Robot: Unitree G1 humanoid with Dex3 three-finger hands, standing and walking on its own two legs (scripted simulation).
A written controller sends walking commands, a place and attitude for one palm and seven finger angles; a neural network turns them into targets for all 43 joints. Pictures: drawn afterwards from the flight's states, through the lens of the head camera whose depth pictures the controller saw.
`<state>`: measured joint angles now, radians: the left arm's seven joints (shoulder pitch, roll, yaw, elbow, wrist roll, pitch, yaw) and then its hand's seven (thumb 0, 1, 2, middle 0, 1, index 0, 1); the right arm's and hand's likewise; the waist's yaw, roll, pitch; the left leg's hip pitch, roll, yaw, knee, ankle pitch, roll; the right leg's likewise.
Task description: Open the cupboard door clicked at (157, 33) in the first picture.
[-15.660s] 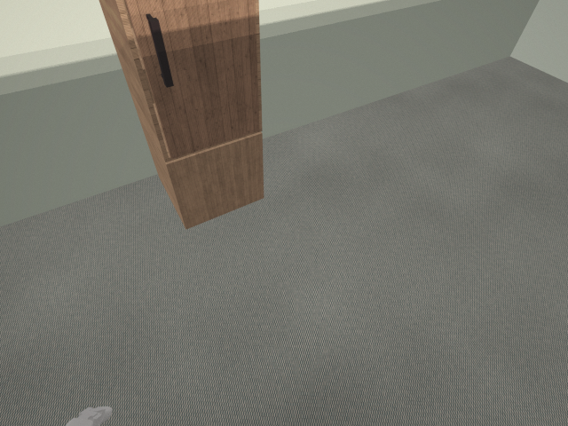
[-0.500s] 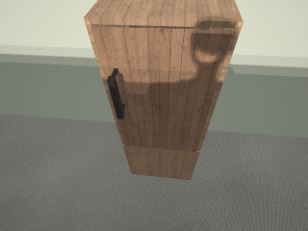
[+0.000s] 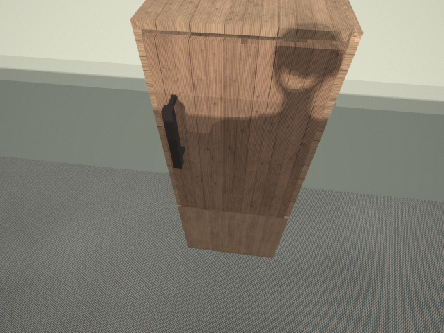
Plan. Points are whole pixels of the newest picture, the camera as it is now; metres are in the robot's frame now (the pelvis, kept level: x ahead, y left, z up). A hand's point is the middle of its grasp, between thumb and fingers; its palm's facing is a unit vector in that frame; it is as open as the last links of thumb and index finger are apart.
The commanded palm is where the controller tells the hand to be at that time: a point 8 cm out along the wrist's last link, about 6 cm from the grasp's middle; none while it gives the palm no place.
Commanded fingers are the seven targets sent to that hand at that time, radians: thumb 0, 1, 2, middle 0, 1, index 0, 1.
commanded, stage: raise the hand with hooked fingers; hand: left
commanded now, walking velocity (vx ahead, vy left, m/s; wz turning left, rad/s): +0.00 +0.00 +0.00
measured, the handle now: (176, 133) +0.52 +0.14 +0.04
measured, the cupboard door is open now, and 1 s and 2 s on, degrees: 0 0 0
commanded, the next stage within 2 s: none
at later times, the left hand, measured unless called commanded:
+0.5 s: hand (106, 320) +0.15 +0.21 -0.05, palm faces -0.07 -1.00 +0.03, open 8.6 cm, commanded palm +0.13 +0.27 -0.04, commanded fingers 0.00 0.39 0.68 -0.24 -0.63 -0.24 -0.63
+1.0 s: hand (73, 288) +0.19 +0.27 -0.01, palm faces -0.05 -1.00 -0.06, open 11.6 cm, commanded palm +0.16 +0.32 +0.01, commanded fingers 0.00 -0.20 0.43 -0.28 -1.00 -0.28 -1.00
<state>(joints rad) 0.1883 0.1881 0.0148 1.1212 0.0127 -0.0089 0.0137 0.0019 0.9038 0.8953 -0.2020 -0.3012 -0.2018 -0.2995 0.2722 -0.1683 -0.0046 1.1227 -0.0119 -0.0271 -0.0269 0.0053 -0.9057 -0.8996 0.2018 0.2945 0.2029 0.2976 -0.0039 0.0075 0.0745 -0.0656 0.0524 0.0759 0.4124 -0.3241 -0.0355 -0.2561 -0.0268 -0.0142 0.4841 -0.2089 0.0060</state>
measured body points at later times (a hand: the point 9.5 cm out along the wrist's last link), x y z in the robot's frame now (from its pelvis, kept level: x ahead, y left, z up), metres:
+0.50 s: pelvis -0.04 +0.01 -0.08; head +0.01 +0.03 +0.37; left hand +0.15 +0.27 -0.05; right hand +0.22 -0.24 -0.08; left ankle -0.06 +0.14 -0.74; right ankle +0.03 -0.12 -0.74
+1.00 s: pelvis -0.04 +0.03 -0.07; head +0.01 +0.05 +0.38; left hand +0.18 +0.32 +0.00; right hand +0.12 -0.20 -0.14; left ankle -0.07 +0.14 -0.74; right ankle +0.03 -0.12 -0.74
